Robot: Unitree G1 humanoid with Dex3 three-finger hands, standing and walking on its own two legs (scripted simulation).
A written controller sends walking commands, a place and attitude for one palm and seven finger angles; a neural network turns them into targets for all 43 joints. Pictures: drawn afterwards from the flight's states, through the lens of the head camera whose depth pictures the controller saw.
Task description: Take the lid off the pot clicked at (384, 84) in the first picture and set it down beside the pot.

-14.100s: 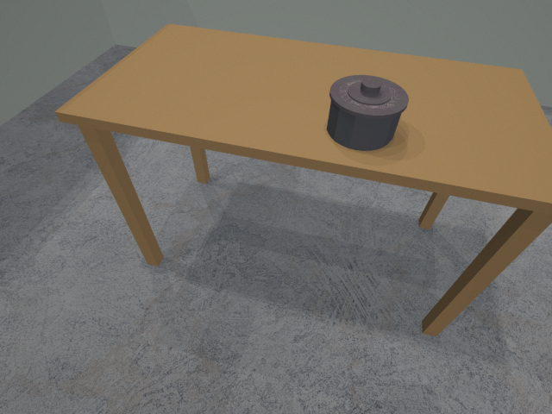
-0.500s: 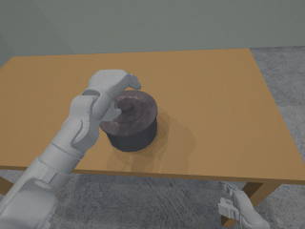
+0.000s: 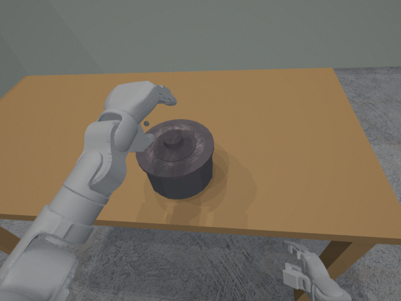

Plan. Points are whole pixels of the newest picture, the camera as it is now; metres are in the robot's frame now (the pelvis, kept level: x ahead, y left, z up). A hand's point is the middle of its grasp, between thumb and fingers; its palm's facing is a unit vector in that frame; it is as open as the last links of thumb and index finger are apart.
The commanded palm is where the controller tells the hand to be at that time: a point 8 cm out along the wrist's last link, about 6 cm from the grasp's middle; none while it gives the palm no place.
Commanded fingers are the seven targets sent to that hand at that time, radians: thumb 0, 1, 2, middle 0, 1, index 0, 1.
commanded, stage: move the open hand above the knob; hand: left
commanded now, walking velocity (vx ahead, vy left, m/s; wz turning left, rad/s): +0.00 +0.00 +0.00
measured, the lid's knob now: (173, 139) +0.42 +0.10 +0.11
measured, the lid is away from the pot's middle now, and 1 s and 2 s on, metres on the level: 0.00 0.00 0.01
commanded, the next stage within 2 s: lower the open fingers around the knob in 1.00 s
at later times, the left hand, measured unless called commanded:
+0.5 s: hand (165, 128) +0.38 +0.10 +0.17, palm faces -0.06 -0.06 -1.00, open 10.1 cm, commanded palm +0.35 +0.12 +0.24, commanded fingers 0.00 -0.34 1.51 -0.84 -0.08 -0.84 -0.08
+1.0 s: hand (154, 131) +0.38 +0.12 +0.17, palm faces -0.10 -0.14 -0.98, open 10.2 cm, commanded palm +0.35 +0.12 +0.24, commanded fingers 0.00 -0.34 1.51 -0.84 -0.08 -0.84 -0.08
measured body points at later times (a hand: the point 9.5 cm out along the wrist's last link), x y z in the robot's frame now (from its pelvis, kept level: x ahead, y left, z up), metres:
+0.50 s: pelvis +0.00 -0.02 +0.00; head +0.02 -0.06 +0.45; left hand +0.38 +0.10 +0.23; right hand +0.22 -0.23 -0.11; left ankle -0.01 +0.10 -0.74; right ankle -0.01 -0.12 -0.74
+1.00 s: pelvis +0.00 -0.01 +0.00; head +0.01 -0.06 +0.45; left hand +0.38 +0.13 +0.22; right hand +0.22 -0.22 -0.10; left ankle -0.01 +0.10 -0.74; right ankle -0.01 -0.12 -0.74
